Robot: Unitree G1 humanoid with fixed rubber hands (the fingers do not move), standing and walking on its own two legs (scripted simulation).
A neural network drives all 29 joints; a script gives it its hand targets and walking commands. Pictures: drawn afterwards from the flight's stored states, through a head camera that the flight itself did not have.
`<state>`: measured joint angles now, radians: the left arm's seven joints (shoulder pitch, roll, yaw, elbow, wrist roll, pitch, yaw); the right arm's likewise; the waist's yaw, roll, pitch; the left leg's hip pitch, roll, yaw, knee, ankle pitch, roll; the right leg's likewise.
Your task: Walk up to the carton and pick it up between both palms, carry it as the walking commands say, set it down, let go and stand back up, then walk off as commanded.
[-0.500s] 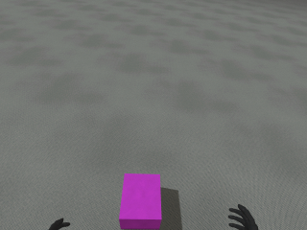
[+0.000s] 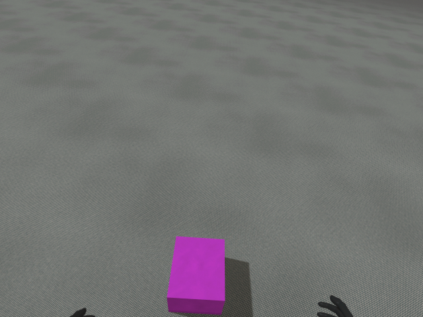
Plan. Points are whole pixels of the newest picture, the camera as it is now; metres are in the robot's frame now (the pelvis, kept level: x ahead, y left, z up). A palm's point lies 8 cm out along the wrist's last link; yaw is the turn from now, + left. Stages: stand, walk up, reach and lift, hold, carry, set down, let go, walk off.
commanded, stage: walk off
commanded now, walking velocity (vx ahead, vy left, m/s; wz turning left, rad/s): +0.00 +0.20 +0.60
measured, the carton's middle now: (197, 274) +0.51 +0.03 -0.68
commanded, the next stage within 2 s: stand in 1.12 s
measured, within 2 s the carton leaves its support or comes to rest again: neither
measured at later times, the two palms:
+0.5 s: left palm out of the picture +0.00 +0.43 -0.12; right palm (249, 312) +0.17 -0.08 -0.10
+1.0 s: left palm out of the picture -0.22 +0.53 -0.13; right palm (143, 303) +0.19 +0.15 -0.12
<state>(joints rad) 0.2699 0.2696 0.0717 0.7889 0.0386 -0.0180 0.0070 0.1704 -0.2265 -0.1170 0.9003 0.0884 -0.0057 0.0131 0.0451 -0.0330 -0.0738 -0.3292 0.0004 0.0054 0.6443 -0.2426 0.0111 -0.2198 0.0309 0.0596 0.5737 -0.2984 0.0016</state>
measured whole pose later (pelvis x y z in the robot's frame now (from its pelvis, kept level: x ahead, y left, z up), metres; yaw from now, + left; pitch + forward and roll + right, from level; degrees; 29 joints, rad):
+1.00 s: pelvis -0.06 +0.29 -0.01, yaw +38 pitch +3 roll -3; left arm 0.31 0.28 0.07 0.88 0.02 0.03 0.04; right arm 0.21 -0.25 -0.12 0.81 0.07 0.04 0.05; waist 0.04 0.04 0.03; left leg -0.43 0.00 -0.03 0.70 -0.31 0.03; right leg -0.37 -0.22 -0.09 1.04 -0.60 0.15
